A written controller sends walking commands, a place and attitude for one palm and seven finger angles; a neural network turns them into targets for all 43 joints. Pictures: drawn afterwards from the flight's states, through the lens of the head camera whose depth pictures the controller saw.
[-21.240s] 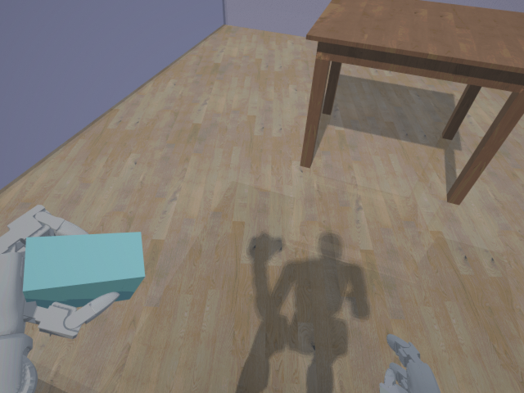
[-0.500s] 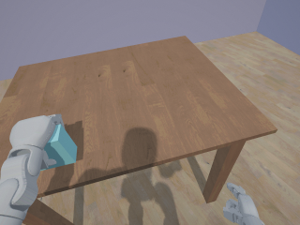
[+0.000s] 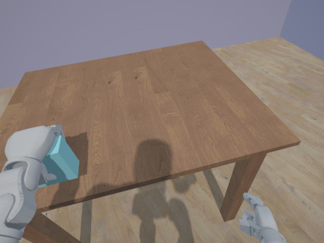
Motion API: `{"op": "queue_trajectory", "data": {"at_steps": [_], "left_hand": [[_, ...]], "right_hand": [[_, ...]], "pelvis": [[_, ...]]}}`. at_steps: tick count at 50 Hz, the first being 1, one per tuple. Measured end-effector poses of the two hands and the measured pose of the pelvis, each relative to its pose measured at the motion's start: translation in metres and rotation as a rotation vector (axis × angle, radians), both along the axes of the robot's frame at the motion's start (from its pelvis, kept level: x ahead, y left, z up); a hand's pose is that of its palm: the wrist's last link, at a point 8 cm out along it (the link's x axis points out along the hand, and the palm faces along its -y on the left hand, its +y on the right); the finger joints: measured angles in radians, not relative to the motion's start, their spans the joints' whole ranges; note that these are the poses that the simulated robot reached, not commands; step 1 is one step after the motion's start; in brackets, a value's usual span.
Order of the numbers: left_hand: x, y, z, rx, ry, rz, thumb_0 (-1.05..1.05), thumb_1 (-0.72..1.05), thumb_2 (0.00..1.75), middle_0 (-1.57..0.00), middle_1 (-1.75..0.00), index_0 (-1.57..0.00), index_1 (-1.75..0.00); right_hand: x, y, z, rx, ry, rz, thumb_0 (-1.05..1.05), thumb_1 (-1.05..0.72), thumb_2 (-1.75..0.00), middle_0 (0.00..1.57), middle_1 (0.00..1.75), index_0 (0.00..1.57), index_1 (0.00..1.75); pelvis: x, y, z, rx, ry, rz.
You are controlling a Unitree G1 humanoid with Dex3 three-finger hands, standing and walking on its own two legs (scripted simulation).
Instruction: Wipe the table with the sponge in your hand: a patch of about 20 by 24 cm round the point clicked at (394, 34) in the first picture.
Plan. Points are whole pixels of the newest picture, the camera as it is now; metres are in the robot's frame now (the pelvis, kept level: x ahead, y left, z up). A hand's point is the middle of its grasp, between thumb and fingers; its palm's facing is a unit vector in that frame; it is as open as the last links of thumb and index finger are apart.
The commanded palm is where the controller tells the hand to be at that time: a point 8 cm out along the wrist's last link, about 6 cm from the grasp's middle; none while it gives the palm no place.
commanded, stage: move the sponge above the wiping area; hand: left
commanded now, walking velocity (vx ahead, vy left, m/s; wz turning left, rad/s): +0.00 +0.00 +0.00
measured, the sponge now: (51, 166) +0.24 +0.32 +0.08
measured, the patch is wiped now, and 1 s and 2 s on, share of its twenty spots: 0.00 0.00 0.00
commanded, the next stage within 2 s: lower the sponge onto the table in 0.36 s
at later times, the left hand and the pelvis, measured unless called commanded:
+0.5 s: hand (54, 153) +0.25 +0.30 +0.12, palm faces +0.01 -0.04 -1.00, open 9.6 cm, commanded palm +0.23 +0.30 +0.19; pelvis +0.00 +0.00 +0.00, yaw -1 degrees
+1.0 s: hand (53, 155) +0.25 +0.31 +0.11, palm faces +0.00 -0.04 -1.00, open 9.6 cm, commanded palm +0.22 +0.31 +0.18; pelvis +0.00 +0.00 +0.00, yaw -1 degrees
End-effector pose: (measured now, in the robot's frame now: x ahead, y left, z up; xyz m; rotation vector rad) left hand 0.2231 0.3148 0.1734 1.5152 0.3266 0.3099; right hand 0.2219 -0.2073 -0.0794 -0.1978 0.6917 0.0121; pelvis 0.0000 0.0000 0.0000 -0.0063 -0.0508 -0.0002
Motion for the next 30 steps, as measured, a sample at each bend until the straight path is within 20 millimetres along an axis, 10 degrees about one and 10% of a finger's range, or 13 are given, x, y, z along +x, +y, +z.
{"op": "queue_trajectory", "data": {"at_steps": [30], "left_hand": [[0.005, -0.013, -0.001, 0.000, -0.013, -0.056, 0.00, -0.45, 1.03, -0.78, -1.36, -0.78, -1.36]], "right_hand": [[-0.008, 0.003, -0.001, 0.001, 0.008, -0.001, 0.01, -0.91, -0.89, 0.20, 0.30, 0.20, 0.30]], "pelvis": [[-0.005, 0.002, 0.001, 0.000, -0.006, -0.004]]}}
